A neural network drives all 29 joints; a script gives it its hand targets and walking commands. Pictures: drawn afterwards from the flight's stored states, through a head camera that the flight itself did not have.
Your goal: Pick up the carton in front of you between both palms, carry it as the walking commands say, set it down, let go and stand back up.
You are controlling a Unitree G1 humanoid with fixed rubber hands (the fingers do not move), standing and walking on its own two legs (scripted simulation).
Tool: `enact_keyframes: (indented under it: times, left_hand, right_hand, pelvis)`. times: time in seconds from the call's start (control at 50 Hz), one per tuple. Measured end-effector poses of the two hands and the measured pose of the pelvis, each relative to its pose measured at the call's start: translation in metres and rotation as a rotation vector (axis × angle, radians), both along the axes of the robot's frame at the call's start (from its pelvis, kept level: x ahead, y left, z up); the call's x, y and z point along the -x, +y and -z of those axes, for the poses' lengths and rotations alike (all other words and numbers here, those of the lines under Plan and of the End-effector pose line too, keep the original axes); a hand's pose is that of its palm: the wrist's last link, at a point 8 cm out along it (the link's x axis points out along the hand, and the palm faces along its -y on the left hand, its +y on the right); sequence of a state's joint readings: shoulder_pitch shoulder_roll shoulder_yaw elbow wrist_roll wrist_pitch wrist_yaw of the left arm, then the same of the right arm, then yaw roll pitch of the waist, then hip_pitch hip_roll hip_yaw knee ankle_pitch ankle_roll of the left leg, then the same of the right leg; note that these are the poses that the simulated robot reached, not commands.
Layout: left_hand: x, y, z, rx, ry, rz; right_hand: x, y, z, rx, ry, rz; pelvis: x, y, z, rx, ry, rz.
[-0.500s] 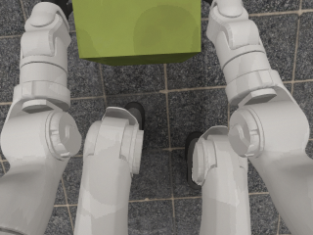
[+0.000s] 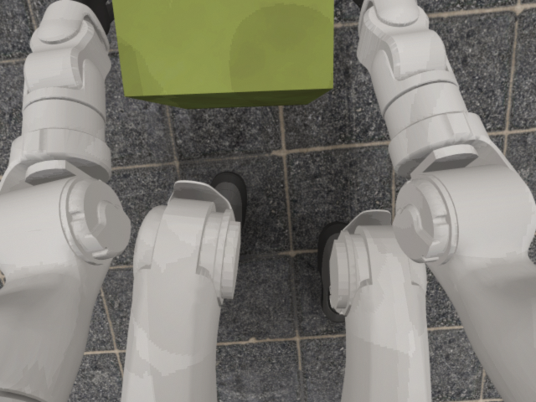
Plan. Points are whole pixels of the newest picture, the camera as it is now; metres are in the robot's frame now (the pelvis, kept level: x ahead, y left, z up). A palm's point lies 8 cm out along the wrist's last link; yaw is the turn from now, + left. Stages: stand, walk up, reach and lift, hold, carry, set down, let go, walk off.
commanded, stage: set down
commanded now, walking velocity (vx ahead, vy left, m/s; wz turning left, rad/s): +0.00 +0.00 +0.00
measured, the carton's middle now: (235, 22) +0.51 +0.15 -0.25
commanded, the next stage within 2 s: let go in 1.46 s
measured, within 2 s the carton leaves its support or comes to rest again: neither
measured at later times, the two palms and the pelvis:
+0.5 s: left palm out of the picture +0.48 +0.35 -0.17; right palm out of the picture +0.57 -0.03 -0.17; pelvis +0.00 +0.01 +0.00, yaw +1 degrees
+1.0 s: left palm out of the picture +0.48 +0.35 -0.01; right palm out of the picture +0.58 -0.02 +0.00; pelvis +0.02 +0.01 +0.11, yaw +2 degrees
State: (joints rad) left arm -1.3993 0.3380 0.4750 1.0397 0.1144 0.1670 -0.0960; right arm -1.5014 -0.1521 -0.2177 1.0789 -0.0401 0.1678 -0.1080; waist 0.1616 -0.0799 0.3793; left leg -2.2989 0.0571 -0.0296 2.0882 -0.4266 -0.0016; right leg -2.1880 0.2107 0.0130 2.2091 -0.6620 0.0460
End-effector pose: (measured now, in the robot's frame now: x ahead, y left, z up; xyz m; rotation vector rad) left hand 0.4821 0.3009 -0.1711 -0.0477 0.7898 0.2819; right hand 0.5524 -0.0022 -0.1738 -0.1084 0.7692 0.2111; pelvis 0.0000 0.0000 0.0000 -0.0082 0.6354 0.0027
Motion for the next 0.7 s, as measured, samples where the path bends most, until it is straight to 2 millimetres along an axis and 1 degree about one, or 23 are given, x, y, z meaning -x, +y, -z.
enact_keyframes:
  times: [0.12,0.18,0.24,0.3,0.36,0.44,0.5,0.54,0.62,0.7]
  left_hand:
    - [0.001,0.000,0.001,0.008,-0.006,-0.002]
    - [0.004,0.002,0.007,0.006,0.000,-0.018]
    - [0.012,0.012,0.016,-0.018,0.025,-0.068]
    - [0.018,0.026,0.021,-0.042,0.028,-0.113]
    - [0.018,0.036,0.020,-0.052,0.013,-0.129]
    - [0.010,0.043,0.012,-0.053,-0.024,-0.128]
    - [0.002,0.044,-0.001,-0.053,-0.064,-0.123]
    - [-0.003,0.045,-0.014,-0.052,-0.095,-0.120]
    - [-0.006,0.048,-0.047,-0.050,-0.144,-0.120]
    - [-0.001,0.052,-0.080,-0.047,-0.141,-0.127]
  right_hand:
    - [-0.001,-0.001,0.001,0.004,-0.017,-0.017]
    - [-0.002,-0.003,0.002,0.019,-0.036,-0.029]
    - [-0.005,-0.011,0.007,0.044,-0.043,-0.016]
    - [-0.008,-0.022,0.012,0.060,-0.041,0.001]
    - [-0.010,-0.030,0.014,0.065,-0.044,0.007]
    - [-0.012,-0.031,0.009,0.054,-0.068,0.009]
    - [-0.015,-0.026,-0.003,0.045,-0.102,0.012]
    - [-0.017,-0.022,-0.015,0.043,-0.128,0.015]
    - [-0.022,-0.014,-0.049,0.051,-0.165,0.026]
    - [-0.027,-0.008,-0.086,0.066,-0.153,0.037]
  pelvis:
    - [0.002,-0.001,0.001,0.000,-0.015,-0.001]
    - [0.003,-0.001,0.001,0.000,-0.029,-0.003]
    - [0.003,0.001,0.000,-0.001,-0.041,-0.007]
    - [0.003,0.003,-0.002,-0.003,-0.040,-0.011]
    - [0.001,0.005,-0.002,-0.002,-0.031,-0.014]
    - [0.000,0.008,-0.003,0.004,-0.016,-0.016]
    - [0.000,0.010,-0.004,0.011,-0.006,-0.021]
    - [0.000,0.010,-0.007,0.015,0.000,-0.028]
    - [0.000,0.009,-0.019,0.023,0.010,-0.046]
    - [-0.001,0.007,-0.040,0.033,0.033,-0.059]
